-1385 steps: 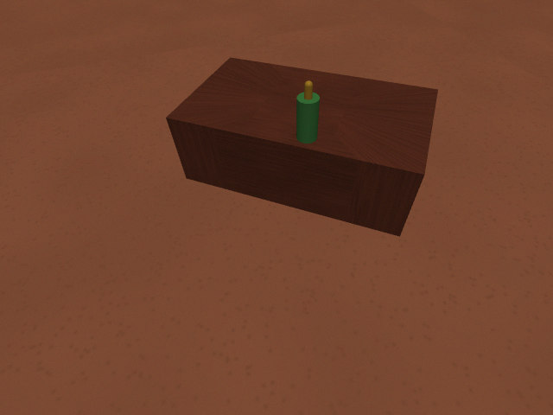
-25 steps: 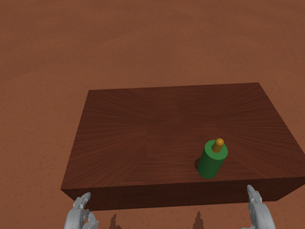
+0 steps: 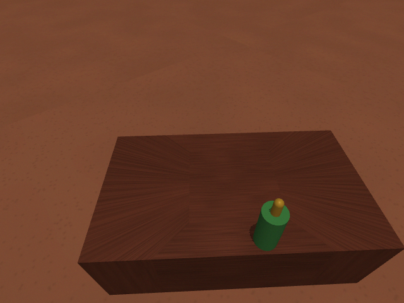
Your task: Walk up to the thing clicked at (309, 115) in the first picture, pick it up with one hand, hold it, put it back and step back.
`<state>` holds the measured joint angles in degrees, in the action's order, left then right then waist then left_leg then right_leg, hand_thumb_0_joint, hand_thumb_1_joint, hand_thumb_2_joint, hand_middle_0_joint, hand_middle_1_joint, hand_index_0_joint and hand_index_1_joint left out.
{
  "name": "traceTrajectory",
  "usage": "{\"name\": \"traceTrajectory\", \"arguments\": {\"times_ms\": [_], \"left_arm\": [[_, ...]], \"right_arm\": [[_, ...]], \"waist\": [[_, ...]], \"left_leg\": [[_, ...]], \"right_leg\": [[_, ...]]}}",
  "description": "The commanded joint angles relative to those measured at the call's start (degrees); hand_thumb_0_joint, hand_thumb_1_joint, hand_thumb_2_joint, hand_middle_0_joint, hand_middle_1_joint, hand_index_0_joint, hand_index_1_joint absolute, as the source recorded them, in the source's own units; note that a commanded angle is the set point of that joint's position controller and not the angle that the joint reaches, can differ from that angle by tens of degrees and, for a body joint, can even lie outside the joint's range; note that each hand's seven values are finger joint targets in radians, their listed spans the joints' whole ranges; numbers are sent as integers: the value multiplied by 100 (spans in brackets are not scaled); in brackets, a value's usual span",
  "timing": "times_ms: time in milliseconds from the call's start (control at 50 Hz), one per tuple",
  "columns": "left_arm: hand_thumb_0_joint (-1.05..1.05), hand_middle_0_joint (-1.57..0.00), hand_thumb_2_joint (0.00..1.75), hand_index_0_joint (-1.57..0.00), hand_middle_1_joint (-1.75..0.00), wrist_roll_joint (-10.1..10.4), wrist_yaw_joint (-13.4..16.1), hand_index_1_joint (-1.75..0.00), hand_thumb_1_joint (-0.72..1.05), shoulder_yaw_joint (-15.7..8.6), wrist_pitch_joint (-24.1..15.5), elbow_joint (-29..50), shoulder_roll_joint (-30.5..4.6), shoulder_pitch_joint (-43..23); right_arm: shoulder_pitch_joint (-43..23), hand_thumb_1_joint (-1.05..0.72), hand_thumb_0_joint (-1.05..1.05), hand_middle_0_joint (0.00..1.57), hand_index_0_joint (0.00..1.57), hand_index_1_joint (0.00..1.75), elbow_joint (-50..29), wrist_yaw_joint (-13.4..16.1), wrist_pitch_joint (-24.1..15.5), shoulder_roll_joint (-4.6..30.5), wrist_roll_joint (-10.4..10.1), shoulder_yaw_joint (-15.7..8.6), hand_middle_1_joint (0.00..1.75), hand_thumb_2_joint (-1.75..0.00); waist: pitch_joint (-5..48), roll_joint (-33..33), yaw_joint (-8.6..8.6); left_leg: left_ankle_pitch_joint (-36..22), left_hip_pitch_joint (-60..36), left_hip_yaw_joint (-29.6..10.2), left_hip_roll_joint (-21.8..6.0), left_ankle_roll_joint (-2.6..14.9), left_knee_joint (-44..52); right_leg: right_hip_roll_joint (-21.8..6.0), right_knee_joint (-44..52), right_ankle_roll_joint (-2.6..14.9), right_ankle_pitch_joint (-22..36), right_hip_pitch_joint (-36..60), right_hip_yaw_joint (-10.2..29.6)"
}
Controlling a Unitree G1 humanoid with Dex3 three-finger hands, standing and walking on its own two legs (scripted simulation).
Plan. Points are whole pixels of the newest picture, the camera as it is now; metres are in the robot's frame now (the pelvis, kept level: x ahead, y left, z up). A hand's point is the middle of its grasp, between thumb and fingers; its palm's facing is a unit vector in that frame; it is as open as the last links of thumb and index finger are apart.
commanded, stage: home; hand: right
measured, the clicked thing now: (271, 221) +0.43 -0.20 -0.26
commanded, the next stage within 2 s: stand in 1.16 s
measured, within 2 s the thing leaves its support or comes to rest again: neither
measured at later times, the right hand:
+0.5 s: hand out of the picture +0.03 -0.25 -0.15, palm faces -0.03 +0.92 -0.38, open 17.4 cm
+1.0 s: hand out of the picture +0.06 -0.24 -0.15, palm faces -0.03 +0.93 -0.37, open 17.4 cm
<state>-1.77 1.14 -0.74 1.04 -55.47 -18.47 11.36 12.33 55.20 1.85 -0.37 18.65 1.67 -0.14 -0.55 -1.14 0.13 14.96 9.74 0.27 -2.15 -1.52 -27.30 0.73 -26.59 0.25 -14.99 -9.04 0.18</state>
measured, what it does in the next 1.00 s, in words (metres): stands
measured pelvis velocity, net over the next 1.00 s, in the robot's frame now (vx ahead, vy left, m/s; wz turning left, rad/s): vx -0.01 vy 0.01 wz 0.00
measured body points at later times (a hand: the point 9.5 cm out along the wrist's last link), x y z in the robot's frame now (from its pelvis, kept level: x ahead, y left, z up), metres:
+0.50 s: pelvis -0.02 +0.00 +0.01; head -0.03 +0.01 +0.46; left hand +0.03 +0.30 -0.14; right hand +0.03 -0.30 -0.12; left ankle +0.00 +0.13 -0.74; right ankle -0.01 -0.12 -0.74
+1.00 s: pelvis -0.01 +0.01 +0.01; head +0.00 +0.02 +0.46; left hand +0.06 +0.31 -0.13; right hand +0.06 -0.28 -0.12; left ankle +0.00 +0.13 -0.74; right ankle -0.01 -0.12 -0.74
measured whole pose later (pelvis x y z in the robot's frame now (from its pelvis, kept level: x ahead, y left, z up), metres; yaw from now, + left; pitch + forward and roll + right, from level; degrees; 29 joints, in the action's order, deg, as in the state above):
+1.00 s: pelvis -0.01 +0.01 +0.01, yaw +0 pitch -3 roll +0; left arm -0.9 0.4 0.1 0.1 -65.4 -19.6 7.5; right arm 7.4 64.9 1.1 -0.8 19.1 0.8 0.8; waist -2.3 -1.1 0.2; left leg 10.3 6.5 0.7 -0.6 -0.2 -19.4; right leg -0.7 -18.4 -1.1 -10.2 -5.6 0.5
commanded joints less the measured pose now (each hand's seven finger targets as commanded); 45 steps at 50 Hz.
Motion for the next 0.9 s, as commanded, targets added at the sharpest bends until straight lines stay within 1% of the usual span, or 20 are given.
{"name": "traceTrajectory", "arguments": {"times_ms": [0, 20, 100, 140, 160, 200, 220, 260, 320, 380, 440, 480, 520, 600, 660, 700, 780, 820, 840, 880], "left_arm": [[0, -20, 90, -20, -30, 2, 32, -30, 90, -249, -113, 169, -1038, -390], [0, -20, 90, -20, -30, -4, 30, -30, 90, -245, -119, 92, -1070, -283], [0, -20, 90, -20, -30, 10, 10, -30, 90, -240, -134, -111, -1100, -411], [0, -20, 90, -20, -30, 12, 1, -30, 90, -239, -117, -192, -1119, -465], [0, -20, 90, -20, -30, 18, -6, -30, 90, -237, -120, -253, -1110, -370], [0, -20, 90, -20, -30, -9, -1, -30, 90, -249, -130, -316, -1189, -462], [0, -20, 90, -20, -30, 10, -10, -30, 90, -253, -123, -341, -1181, -504], [0, -20, 90, -20, -30, 17, -17, -30, 90, -228, -146, -397, -1151, -466], [0, -20, 90, -20, -30, 20, -27, -30, 90, -234, -139, -459, -1203, -545], [0, -20, 90, -20, -30, 22, -22, -30, 90, -227, -135, -530, -1226, -469], [0, -20, 90, -20, -30, 38, -29, -30, 90, -199, -148, -561, -1215, -494], [0, -20, 90, -20, -30, 52, -32, -30, 90, -187, -154, -589, -1193, -448], [0, -20, 90, -20, -30, 60, -34, -30, 90, -174, -156, -586, -1189, -514], [0, -20, 90, -20, -30, 45, -35, -30, 90, -152, -147, -670, -1219, -423], [0, -20, 90, -20, -30, 70, -27, -30, 90, -139, -176, -653, -1224, -465], [0, -20, 90, -20, -30, 68, -30, -30, 90, -145, -168, -664, -1237, -498], [0, -20, 90, -20, -30, 73, -37, -30, 90, -124, -169, -676, -1185, -461], [0, -20, 90, -20, -30, 66, -19, -30, 90, -136, -174, -707, -1214, -463], [0, -20, 90, -20, -30, 66, -20, -30, 90, -133, -181, -675, -1240, -532], [0, -20, 90, -20, -30, 80, -25, -30, 90, -129, -180, -682, -1196, -510]], "right_arm": [[-378, 53, 0, 5, 5, 6, -93, 71, -145, 1151, -15, -216, 6, -7], [-486, 52, 0, 5, 5, 6, -49, 62, -142, 1149, -17, -207, 6, -7], [-429, 55, 0, 5, 5, 5, 206, 57, -123, 1207, -30, -190, 5, -5], [-398, 53, 0, 5, 5, 6, 301, 58, -115, 1235, -22, -180, 6, -7], [-485, 54, 0, 5, 5, 5, 325, 48, -110, 1240, -26, -180, 5, -6], [-450, 54, 0, 5, 5, 5, 375, 36, -75, 1215, -22, -176, 5, -6], [-396, 54, 0, 5, 5, 5, 419, 37, -79, 1215, -21, -167, 5, -5], [-457, 56, 0, 5, 5, 5, 433, 31, -98, 1231, -31, -156, 5, -5], [-370, 53, 0, 5, 5, 5, 517, 20, -81, 1221, -26, -132, 5, -6], [-477, 56, 0, 5, 5, 5, 510, 13, -72, 1269, -37, -149, 5, -5], [-385, 54, 0, 5, 5, 5, 573, 8, -92, 1227, -47, -114, 5, -6], [-450, 53, 0, 5, 5, 5, 572, 5, -108, 1265, -51, -105, 5, -6], [-474, 53, 0, 5, 5, 5, 583, 14, -109, 1295, -52, -101, 5, -6], [-526, 53, 0, 5, 5, 5, 607, -2, -88, 1272, -78, -107, 5, -6], [-517, 54, 0, 5, 5, 5, 641, -14, -103, 1284, -76, -112, 5, -6], [-515, 55, 0, 5, 5, 5, 658, -9, -97, 1261, -76, -105, 5, -5], [-602, 53, 0, 5, 5, 5, 652, -15, -131, 1317, -85, -113, 5, -6], [-677, 54, 0, 5, 5, 5, 652, -19, -118, 1338, -91, -136, 5, -6], [-633, 53, 0, 5, 5, 6, 644, -20, -128, 1299, -91, -126, 6, -6], [-642, 54, 0, 5, 5, 5, 671, -13, -146, 1313, -96, -125, 5, -6]], "waist": [[-3, 200, -20], [37, 107, 43], [-73, 133, -17], [-176, 225, -36], [-189, 208, 36], [-214, 8, -18], [-273, 82, -35], [-83, 147, -14], [-268, 131, -56], [-189, 57, -4], [-160, 130, -50], [-88, 202, 1], [-75, 231, -4], [-198, 68, -9], [-104, 90, -25], [-128, 170, -40], [-2, 254, -11], [-4, 125, 4], [104, 58, -29], [114, 165, -12]], "left_leg": [[-812, 47, -434, -405, 182, 759], [-848, -114, -426, -399, 198, 708], [-676, -104, -449, -427, 197, 870], [-302, 74, -489, -430, 202, 1035], [-235, 15, -484, -422, 206, 1007], [-94, 80, -448, -378, 210, 973], [-16, 88, -484, -419, 225, 1057], [-281, -27, -494, -438, 242, 1010], [104, 57, -508, -413, 221, 1087], [33, 22, -509, -398, 240, 1027], [-158, -44, -539, -453, 242, 1064], [-287, -48, -566, -473, 240, 1108], [-272, 41, -576, -482, 254, 1142], [-142, -92, -571, -454, 248, 1093], [-473, -109, -554, -472, 266, 1080], [-287, -16, -577, -479, 272, 1142], [-559, -185, -598, -514, 259, 1215], [-580, -204, -597, -491, 261, 1190], [-904, -284, -574, -519, 279, 1151], [-1087, -337, -562, -517, 260, 1154]], "right_leg": [[-517, 782, 20, 871, 208, 549], [-532, 872, 36, 883, 136, 544], [-548, 1036, 33, 718, 163, 586], [-511, 1047, 31, 572, 208, 553], [-524, 1102, 24, 457, 146, 569], [-525, 1238, 15, 98, 63, 599], [-519, 1184, 16, 182, 74, 599], [-555, 1190, 28, 419, 183, 592], [-521, 1249, -1, 27, -47, 606], [-563, 1312, 12, -49, -34, 630], [-561, 1239, 7, 284, 24, 596], [-586, 1152, 12, 506, 164, 561], [-592, 1127, 9, 576, 254, 546], [-598, 1235, 12, 206, -72, 566], [-644, 1187, 21, 570, 128, 569], [-628, 1158, 22, 593, 160, 537], [-647, 1087, 19, 894, 224, 507], [-659, 1111, -1, 789, 225, 493], [-693, 1101, 15, 1016, 308, 501], [-698, 1074, 7, 1156, 329, 491]]}}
